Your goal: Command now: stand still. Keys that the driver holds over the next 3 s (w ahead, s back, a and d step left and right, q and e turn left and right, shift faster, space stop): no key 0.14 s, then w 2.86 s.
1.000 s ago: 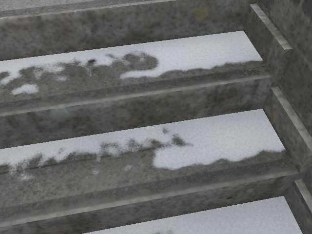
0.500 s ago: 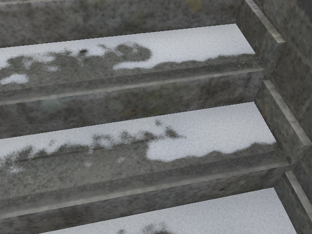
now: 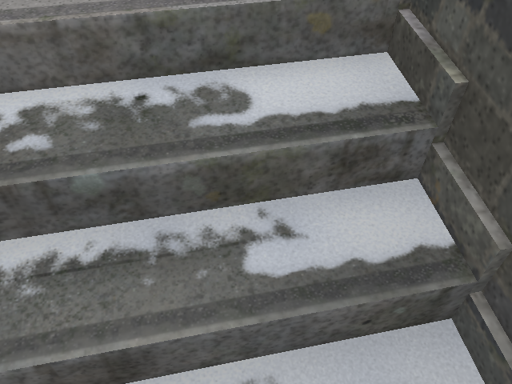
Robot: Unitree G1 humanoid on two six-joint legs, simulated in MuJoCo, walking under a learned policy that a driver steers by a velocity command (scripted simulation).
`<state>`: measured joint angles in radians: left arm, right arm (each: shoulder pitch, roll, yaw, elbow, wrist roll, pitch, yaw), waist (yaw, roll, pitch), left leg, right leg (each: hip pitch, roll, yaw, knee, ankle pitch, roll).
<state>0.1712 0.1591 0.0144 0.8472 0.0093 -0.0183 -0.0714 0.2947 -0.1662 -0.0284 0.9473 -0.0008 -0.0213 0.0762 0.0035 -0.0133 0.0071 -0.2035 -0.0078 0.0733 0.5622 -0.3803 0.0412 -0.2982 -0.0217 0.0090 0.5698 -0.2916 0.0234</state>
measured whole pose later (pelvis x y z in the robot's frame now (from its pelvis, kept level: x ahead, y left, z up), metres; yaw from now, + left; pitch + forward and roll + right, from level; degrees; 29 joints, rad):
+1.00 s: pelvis +0.24 -0.20 +0.16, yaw +0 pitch +3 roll +1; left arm 0.34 0.18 -0.01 0.93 0.01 -0.07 -0.06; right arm 0.08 -0.20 -0.01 0.81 0.03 0.02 0.07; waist 0.04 0.05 0.04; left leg -0.99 -0.07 -0.19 1.80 -0.10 -0.06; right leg -0.47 0.03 -0.10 0.70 -0.28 -0.10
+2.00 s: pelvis +0.27 -0.12 +0.18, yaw +0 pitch +0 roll +0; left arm 0.40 0.15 0.05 0.98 0.01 0.00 0.02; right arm 0.28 -0.14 -0.02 0.91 0.02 -0.05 -0.01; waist 0.01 0.00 -0.01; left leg -0.15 0.03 0.03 0.43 -0.27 -0.02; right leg -0.23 -0.05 -0.04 0.43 -0.19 0.03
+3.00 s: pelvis +0.29 -0.12 +0.17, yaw +1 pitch +1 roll +1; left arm 0.23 0.18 -0.02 1.17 0.01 -0.04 -0.07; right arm 0.36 -0.14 0.02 1.13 0.03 -0.04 0.08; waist 0.02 0.00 -0.05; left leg -0.24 0.01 0.03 0.59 -0.37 -0.02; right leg -0.34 -0.08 -0.03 0.64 -0.32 0.03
